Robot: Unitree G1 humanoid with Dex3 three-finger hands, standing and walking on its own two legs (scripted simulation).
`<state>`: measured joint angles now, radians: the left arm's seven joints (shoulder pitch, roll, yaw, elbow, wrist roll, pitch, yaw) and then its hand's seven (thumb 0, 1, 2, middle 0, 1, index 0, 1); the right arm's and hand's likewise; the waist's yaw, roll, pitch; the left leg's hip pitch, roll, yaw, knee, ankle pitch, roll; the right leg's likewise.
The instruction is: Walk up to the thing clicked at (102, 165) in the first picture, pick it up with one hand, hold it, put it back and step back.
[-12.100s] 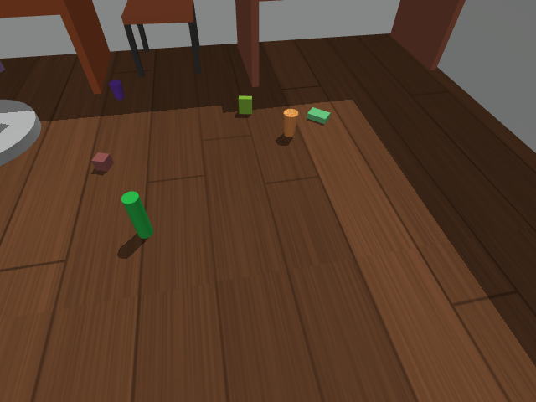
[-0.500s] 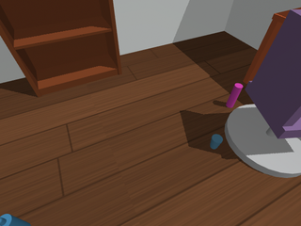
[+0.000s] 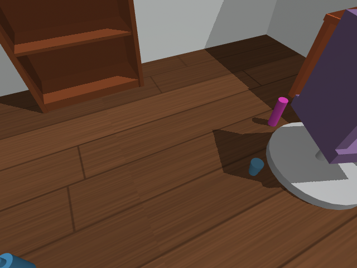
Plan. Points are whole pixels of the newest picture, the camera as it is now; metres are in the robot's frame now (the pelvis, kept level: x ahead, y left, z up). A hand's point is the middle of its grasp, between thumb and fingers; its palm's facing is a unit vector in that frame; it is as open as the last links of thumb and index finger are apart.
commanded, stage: stand
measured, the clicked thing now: out of the picture +0.06 -0.97 -0.75
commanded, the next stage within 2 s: walk up in 0.80 s
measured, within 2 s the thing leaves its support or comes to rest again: neither
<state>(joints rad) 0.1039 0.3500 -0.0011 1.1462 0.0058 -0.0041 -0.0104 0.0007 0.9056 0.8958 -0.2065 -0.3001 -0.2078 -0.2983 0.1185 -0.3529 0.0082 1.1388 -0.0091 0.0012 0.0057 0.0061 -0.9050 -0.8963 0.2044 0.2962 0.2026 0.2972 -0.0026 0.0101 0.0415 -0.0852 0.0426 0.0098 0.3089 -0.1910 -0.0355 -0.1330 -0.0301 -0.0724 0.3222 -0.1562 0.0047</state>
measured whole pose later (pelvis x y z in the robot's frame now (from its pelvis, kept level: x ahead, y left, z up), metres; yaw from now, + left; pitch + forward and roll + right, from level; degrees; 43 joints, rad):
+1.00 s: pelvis +0.03 +0.03 -0.01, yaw +5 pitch -2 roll -2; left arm 0.20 0.39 0.08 0.99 0.05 -0.04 -0.03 0.00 0.90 0.90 -0.21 -0.30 -0.21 -0.30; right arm 0.23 -0.41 -0.08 1.00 -0.03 0.04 0.08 0.01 -0.91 -0.90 0.20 0.30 0.20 0.30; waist 0.02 0.02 0.06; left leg -0.39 0.09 0.01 0.82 -0.40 0.01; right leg -0.08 -0.07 -0.16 0.37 -0.25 -0.01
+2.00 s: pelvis +0.34 +0.05 -0.03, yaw +42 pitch -2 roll +1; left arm 0.31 0.41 0.03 0.78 0.00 0.00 -0.01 0.00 0.90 0.90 -0.21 -0.30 -0.21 -0.30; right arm 0.18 -0.42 -0.06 0.74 -0.02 0.03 0.02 0.01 -0.91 -0.90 0.20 0.30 0.20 0.30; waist 0.07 0.00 0.16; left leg -0.41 0.00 0.03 0.70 -0.25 0.06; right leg -0.22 -0.07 -0.25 0.72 -0.46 -0.05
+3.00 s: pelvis +0.29 +0.05 -0.03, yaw +59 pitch -2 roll +0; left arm 0.20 0.36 0.00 0.97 0.00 0.01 -0.01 0.00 0.90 0.90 -0.21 -0.30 -0.21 -0.30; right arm 0.15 -0.37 -0.02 0.95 0.01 0.00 0.00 0.01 -0.90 -0.90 0.21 0.30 0.20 0.30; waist 0.01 0.00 0.10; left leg -0.30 -0.02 -0.05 0.69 -0.34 0.00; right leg -0.31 -0.05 -0.03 0.68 -0.33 0.02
